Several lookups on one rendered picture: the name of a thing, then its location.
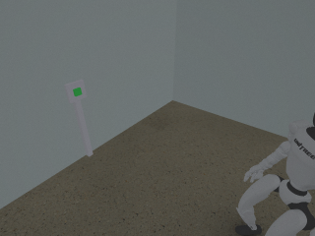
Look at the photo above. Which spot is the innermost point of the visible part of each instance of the button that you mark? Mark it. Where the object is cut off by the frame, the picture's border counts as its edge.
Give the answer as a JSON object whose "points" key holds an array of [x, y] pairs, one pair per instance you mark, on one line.
{"points": [[77, 91]]}

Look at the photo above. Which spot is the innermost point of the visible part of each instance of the right robot hand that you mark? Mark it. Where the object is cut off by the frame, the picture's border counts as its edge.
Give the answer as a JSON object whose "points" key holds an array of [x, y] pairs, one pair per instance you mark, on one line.
{"points": [[257, 173]]}

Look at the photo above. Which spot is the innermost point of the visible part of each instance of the robot torso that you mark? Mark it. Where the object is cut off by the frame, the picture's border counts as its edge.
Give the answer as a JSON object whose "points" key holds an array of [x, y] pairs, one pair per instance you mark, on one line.
{"points": [[300, 169]]}

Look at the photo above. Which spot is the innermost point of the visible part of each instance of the right robot upper arm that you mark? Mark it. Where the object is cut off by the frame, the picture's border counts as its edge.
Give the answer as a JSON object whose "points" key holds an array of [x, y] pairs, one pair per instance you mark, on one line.
{"points": [[293, 127]]}

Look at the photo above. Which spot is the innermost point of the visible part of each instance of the panel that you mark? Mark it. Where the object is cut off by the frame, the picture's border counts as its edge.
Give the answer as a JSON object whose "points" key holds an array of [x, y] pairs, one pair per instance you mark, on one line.
{"points": [[76, 100]]}

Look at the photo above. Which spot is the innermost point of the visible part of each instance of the robot right forearm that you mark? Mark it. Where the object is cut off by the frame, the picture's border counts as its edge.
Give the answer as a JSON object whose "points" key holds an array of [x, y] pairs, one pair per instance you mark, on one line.
{"points": [[273, 158]]}

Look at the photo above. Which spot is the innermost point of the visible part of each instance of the right robot shin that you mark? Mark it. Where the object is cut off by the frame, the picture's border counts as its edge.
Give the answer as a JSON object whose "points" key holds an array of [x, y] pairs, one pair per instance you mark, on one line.
{"points": [[249, 220]]}

